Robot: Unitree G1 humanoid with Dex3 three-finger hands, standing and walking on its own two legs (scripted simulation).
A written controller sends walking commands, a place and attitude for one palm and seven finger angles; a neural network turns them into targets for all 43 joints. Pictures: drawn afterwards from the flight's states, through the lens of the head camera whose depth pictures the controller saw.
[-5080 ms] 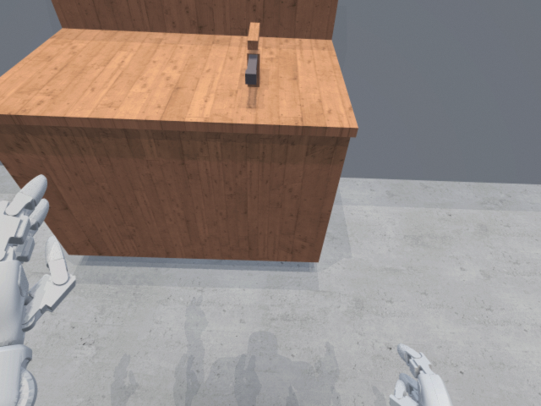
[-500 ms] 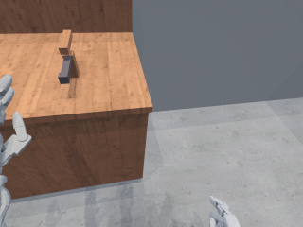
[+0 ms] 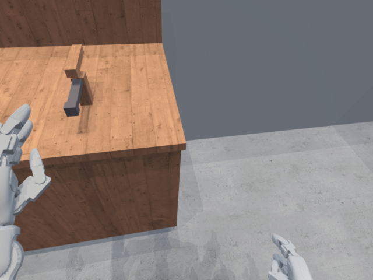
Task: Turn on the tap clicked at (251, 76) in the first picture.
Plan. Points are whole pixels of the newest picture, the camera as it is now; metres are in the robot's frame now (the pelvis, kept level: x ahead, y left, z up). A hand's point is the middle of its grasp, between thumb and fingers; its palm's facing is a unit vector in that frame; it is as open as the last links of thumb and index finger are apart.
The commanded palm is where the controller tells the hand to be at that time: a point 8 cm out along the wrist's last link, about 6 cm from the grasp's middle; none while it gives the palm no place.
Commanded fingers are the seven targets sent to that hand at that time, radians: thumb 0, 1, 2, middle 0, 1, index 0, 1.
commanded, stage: look again from close up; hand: left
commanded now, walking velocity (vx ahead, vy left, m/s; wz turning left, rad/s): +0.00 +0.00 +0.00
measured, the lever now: (71, 109) +0.47 +0.34 +0.08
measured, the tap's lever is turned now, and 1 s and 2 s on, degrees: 0 0 0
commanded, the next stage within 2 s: shuffle to correct the standing spot in 0.12 s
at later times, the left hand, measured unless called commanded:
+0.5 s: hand (64, 169) +0.25 +0.24 +0.15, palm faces +0.39 -0.86 -0.33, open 7.4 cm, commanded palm +0.20 +0.27 +0.17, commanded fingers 0.00 0.90 0.90 -0.20 -0.30 -0.20 -0.30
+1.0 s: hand (68, 141) +0.31 +0.26 +0.15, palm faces +0.31 -0.87 -0.39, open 7.4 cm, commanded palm +0.26 +0.30 +0.17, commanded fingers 0.00 0.90 0.90 -0.20 -0.30 -0.20 -0.30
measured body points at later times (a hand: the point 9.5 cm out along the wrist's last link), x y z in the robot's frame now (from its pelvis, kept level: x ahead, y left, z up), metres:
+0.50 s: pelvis +0.04 -0.01 -0.01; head +0.02 +0.00 +0.44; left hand +0.22 +0.28 +0.17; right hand +0.21 -0.24 -0.07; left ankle +0.01 +0.08 -0.74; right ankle +0.03 -0.13 -0.74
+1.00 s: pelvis +0.08 +0.04 -0.02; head +0.11 +0.05 +0.42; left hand +0.29 +0.30 +0.17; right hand +0.21 -0.22 -0.11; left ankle +0.15 +0.17 -0.74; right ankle +0.02 -0.12 -0.74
